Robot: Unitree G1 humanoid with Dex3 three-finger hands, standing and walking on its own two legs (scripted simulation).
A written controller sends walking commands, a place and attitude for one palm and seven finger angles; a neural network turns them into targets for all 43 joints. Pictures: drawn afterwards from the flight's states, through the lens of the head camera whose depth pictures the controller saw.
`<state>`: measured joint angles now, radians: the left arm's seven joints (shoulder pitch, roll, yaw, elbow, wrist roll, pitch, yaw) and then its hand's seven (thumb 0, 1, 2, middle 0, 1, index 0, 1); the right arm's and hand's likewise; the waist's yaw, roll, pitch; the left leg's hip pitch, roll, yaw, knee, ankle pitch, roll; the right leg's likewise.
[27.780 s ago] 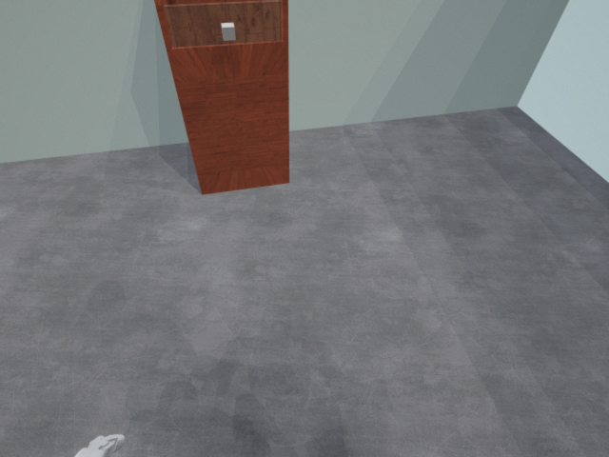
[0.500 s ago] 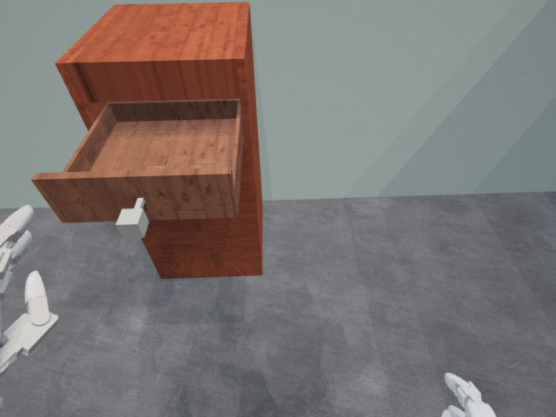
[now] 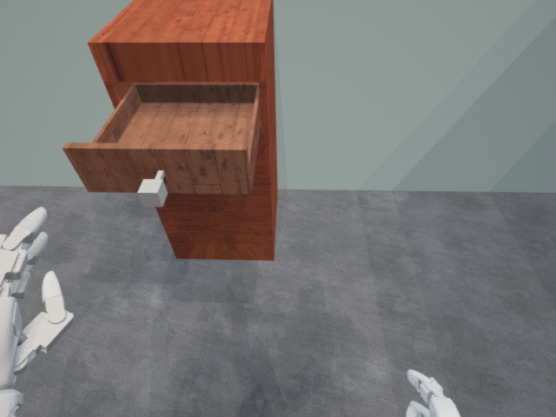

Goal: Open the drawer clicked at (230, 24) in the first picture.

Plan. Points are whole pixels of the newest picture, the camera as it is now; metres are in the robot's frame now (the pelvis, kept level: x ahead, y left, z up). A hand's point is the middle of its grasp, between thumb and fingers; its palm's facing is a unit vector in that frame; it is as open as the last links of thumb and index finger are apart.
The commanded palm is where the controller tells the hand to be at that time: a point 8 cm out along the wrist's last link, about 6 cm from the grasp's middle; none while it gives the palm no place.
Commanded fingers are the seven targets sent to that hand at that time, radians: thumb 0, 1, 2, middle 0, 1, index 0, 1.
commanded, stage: stop stepping back and stand still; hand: left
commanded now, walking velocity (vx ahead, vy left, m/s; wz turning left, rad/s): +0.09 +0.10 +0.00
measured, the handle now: (156, 186) +0.56 +0.29 -0.01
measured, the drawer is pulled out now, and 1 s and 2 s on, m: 0.29 0.29 0.29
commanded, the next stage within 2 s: let the arm hang, fingers relaxed in 0.06 s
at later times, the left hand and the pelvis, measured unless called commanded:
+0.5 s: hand out of the picture +0.07 +0.22 -0.18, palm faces +0.03 -0.99 -0.16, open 7.1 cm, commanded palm none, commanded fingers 0.00 0.90 0.90 -0.20 -0.30 -0.20 -0.30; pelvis +0.01 +0.05 -0.01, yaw +1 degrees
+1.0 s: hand out of the picture +0.04 +0.27 -0.17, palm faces +0.00 -0.97 -0.25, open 7.4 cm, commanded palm none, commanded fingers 0.00 0.90 0.90 -0.20 -0.30 -0.20 -0.30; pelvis +0.02 +0.07 +0.00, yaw -1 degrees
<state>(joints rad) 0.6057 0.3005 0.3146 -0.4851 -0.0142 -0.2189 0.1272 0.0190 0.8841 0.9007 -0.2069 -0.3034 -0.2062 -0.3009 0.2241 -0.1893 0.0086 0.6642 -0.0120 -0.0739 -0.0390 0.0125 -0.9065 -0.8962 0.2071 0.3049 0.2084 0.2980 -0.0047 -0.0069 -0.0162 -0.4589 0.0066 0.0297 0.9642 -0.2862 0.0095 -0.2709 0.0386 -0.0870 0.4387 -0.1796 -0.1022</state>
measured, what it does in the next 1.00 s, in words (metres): steps on the spot: left foot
